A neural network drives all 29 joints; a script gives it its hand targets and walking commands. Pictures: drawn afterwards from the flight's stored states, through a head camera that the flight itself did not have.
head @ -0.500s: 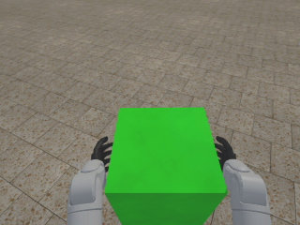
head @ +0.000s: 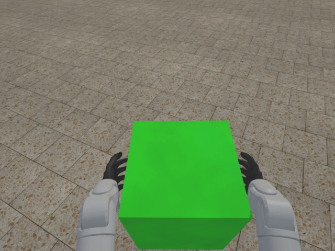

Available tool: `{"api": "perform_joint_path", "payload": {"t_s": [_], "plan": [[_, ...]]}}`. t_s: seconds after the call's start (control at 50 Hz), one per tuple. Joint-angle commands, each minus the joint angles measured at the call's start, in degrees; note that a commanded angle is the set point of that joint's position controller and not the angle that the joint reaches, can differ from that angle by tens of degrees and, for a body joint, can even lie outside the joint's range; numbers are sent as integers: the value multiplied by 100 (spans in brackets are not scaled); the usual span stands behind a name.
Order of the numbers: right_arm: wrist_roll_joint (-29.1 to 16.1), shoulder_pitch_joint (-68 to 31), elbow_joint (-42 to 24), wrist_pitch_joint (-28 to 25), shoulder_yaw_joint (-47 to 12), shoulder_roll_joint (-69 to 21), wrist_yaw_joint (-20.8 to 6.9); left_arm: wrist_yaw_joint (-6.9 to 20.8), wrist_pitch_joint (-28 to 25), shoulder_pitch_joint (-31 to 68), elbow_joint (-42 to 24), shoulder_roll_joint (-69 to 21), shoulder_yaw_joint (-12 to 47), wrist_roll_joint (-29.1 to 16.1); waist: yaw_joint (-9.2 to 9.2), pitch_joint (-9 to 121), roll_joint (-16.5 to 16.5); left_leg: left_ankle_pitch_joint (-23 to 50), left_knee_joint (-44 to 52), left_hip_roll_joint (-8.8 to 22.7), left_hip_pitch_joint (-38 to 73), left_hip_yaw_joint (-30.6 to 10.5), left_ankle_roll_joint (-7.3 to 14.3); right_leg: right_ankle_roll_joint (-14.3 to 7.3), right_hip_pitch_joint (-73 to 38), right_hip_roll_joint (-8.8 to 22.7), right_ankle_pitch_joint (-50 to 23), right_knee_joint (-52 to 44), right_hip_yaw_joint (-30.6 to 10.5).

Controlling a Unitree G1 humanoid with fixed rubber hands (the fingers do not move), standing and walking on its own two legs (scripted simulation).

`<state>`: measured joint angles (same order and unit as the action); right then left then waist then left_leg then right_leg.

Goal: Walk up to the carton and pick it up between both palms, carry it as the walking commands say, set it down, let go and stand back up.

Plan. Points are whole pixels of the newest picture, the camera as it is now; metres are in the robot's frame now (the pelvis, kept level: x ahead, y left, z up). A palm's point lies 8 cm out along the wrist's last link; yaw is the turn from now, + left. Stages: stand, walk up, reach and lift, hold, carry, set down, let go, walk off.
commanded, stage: carry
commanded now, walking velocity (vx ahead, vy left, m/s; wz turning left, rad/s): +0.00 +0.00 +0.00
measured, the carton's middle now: (180, 188) +0.30 +0.00 -0.03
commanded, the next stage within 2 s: hold in 0.34 s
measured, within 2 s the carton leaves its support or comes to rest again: neither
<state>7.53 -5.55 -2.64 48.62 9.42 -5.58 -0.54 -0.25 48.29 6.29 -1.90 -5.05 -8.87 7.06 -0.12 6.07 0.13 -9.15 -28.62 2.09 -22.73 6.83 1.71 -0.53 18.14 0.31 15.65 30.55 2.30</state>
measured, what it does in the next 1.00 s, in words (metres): stands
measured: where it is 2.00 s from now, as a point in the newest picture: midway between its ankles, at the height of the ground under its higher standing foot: outside the picture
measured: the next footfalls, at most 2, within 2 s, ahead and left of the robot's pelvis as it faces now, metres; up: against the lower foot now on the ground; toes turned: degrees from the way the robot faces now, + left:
none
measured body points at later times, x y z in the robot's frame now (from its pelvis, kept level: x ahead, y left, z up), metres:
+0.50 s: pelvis +0.01 +0.00 +0.01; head +0.00 +0.01 +0.46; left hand +0.29 +0.17 +0.02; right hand +0.29 -0.17 +0.03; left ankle +0.06 +0.10 -0.73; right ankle +0.00 -0.11 -0.73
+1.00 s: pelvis +0.02 -0.02 +0.01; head -0.02 -0.01 +0.46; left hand +0.29 +0.17 +0.04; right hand +0.31 -0.17 +0.04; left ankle +0.06 +0.10 -0.73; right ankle +0.00 -0.11 -0.73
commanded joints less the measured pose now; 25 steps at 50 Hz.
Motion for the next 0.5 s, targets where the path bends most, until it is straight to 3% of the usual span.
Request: {"api": "perform_joint_path", "payload": {"t_s": [0.0,0.32,0.34,0.38,0.44,0.48], "plan": [[-1053,-2440,-580,-207,-3266,-3760,-757,830,-197,2380,-624,-3872,3324,-1111,1,1306,-51,328,394,700,1033,-722,55,-182,-59,657,-738,-501,-476],[-964,-2405,-482,-423,-3162,-3615,-717,785,-412,2345,-508,-3740,3216,-1018,7,1266,-54,335,396,702,1051,-704,45,-173,-123,639,-756,-539,-434],[-689,-2546,843,-453,-2626,-3292,-713,776,-373,2012,813,-3398,2592,-791,18,-46,126,276,655,-562,2259,-1022,27,-70,-39,-521,-78,-1040,-646],[-798,-3027,457,-937,-2812,-3577,-848,766,-786,2573,520,-3626,2765,-780,42,139,212,108,691,-559,2615,-1166,2,-120,-135,-446,-32,-1247,-787],[-1046,-3069,162,-1143,-3261,-4166,-1078,898,-964,2822,-251,-4182,3226,-969,8,1114,-26,1485,625,-540,3327,-1109,-64,-98,-575,-520,-1232,-1168,-772],[-997,-2993,277,-1160,-3200,-4036,-1101,903,-938,2614,-237,-4057,3138,-846,-33,1187,-119,1772,674,-538,3336,-1088,-82,-66,-742,-549,-1472,-1176,-769]]}}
